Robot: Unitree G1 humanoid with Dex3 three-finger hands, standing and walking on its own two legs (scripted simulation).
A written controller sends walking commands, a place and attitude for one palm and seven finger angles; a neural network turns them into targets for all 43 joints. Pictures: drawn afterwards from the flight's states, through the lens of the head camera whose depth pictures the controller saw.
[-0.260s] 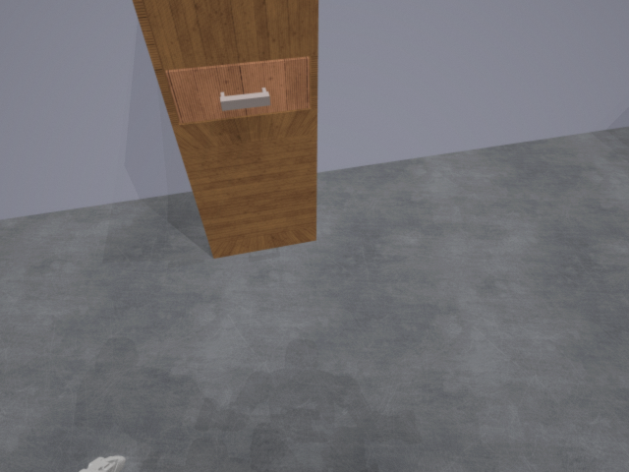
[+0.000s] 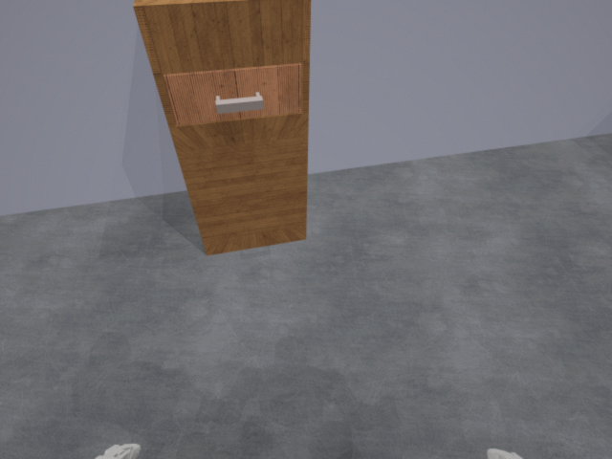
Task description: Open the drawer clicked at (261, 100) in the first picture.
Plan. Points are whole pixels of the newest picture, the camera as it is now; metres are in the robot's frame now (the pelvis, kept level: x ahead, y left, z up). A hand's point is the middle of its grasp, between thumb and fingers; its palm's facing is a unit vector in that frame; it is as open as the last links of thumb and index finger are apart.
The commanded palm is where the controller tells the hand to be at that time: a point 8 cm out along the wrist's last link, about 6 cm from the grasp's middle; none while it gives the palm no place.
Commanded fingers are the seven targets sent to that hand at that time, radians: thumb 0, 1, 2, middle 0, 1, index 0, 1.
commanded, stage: stand and wait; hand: left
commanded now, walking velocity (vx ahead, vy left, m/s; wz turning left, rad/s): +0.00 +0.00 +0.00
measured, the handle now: (238, 100) +1.04 +0.27 -0.06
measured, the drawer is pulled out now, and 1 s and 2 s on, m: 0.00 0.00 0.00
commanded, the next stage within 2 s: look at it before walking up in 0.56 s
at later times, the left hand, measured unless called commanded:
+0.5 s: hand out of the picture +0.06 +0.25 -0.15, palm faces -0.02 -0.94 -0.35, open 7.4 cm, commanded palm none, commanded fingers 0.00 0.90 0.90 -0.20 -0.30 -0.20 -0.30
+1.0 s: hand out of the picture +0.06 +0.24 -0.15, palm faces -0.02 -0.94 -0.34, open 7.4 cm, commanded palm none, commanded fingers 0.00 0.90 0.90 -0.20 -0.30 -0.20 -0.30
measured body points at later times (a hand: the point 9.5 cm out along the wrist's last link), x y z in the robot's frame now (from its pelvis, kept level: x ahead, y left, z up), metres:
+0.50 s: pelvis -0.01 -0.01 +0.00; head -0.01 -0.01 +0.45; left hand +0.06 +0.29 -0.13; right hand +0.06 -0.30 -0.13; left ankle -0.02 +0.12 -0.74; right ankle -0.02 -0.12 -0.74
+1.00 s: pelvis -0.02 -0.01 +0.01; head -0.02 -0.01 +0.46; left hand +0.06 +0.29 -0.12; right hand +0.06 -0.30 -0.13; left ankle -0.02 +0.12 -0.74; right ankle -0.02 -0.12 -0.74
